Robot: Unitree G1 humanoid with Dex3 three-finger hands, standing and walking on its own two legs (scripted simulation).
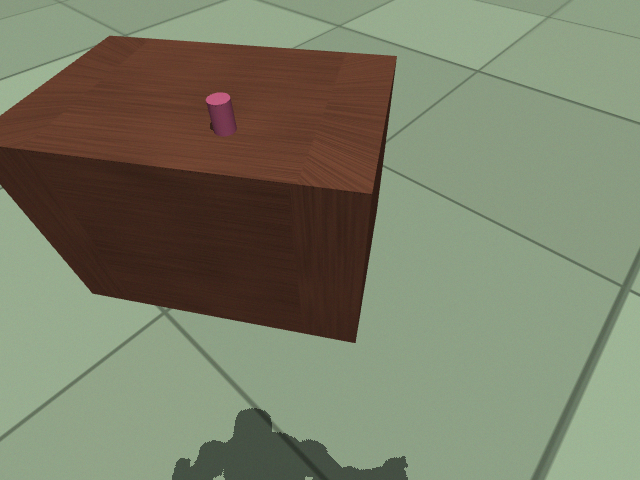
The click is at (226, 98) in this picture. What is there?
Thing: squat round
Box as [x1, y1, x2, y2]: [206, 92, 236, 135]
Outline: 213,93 206,98 206,102 214,132 218,135 231,134 235,131 236,126 229,95 222,92
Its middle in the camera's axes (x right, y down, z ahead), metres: -0.24 -0.29 +0.95
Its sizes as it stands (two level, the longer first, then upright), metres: 0.058 0.058 0.086
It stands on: a support 0.70 m high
